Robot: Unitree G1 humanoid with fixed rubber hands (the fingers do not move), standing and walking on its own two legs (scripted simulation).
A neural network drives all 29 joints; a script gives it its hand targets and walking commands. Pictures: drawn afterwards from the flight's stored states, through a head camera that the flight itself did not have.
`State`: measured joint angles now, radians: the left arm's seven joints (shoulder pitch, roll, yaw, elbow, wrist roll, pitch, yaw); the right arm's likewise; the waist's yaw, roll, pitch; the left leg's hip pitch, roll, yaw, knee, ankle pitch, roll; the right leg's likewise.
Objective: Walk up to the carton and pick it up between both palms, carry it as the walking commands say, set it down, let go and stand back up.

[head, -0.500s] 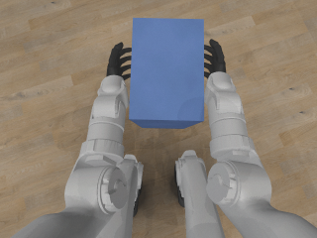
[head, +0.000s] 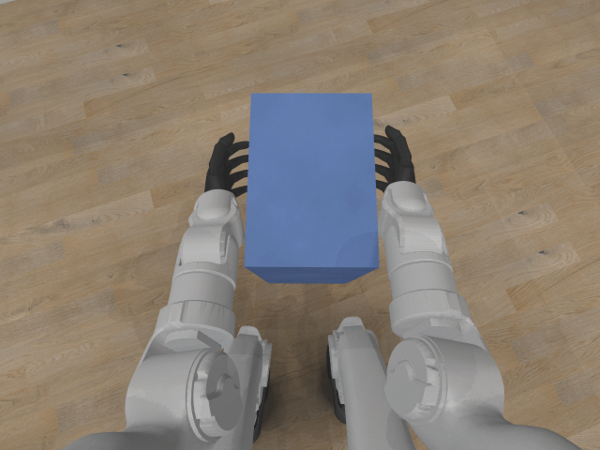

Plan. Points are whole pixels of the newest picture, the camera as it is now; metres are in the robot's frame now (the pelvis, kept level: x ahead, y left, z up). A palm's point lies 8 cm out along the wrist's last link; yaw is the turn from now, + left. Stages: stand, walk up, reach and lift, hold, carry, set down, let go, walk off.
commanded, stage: reach and lift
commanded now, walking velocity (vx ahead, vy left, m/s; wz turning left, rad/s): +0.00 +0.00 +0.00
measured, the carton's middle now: (309, 209) +0.44 -0.02 -0.12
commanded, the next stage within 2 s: none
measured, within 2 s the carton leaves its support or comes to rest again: neither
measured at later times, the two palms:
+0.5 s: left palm (204, 188) +0.42 +0.10 +0.03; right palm (413, 178) +0.43 -0.13 +0.03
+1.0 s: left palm (178, 181) +0.39 +0.11 +0.09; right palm (433, 170) +0.40 -0.13 +0.10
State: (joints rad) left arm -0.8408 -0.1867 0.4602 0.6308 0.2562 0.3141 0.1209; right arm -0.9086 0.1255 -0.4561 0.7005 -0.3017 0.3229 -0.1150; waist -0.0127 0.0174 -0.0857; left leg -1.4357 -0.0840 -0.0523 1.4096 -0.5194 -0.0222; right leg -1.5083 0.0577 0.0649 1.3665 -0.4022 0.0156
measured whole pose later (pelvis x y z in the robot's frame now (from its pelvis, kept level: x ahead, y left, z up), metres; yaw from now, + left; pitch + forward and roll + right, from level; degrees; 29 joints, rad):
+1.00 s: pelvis +0.03 +0.00 +0.12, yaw -1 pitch +16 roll +1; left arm -0.53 -0.25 0.39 0.55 0.28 0.30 0.09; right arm -0.60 0.22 -0.41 0.59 -0.34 0.32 -0.09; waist -0.01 0.02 -0.02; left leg -0.74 -0.06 -0.07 0.81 -0.34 -0.01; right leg -0.81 0.04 0.08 0.79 -0.25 0.01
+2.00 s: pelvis +0.04 +0.00 +0.16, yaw +0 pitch -9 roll +0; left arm -0.48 -0.23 0.29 0.50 0.29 0.68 0.07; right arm -0.47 0.22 -0.31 0.47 -0.31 0.68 -0.12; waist 0.00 0.02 0.05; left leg -0.08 -0.04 -0.11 0.50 -0.26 0.00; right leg -0.13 0.04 0.06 0.46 -0.18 0.00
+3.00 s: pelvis +0.05 +0.00 +0.16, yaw -1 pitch -9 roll +0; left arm -0.40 -0.20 0.21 0.44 0.26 0.74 0.07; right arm -0.41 0.20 -0.21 0.43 -0.27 0.75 -0.14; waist 0.00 0.02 0.02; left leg -0.05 -0.04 -0.10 0.49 -0.27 0.00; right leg -0.12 0.04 0.08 0.46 -0.18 0.00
